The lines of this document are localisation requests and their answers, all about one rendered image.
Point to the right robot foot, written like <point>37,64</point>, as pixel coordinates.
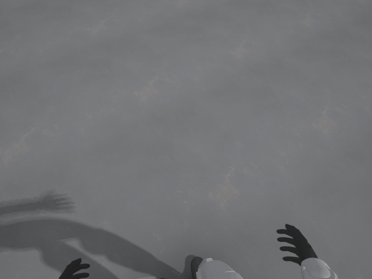
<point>194,265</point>

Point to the right robot thigh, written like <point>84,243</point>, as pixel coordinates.
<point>216,269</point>

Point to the right robot hand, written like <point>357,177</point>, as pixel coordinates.
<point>303,249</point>

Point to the right robot forearm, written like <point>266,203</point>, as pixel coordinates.
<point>314,268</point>

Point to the left robot hand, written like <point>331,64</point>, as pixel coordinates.
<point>73,267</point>

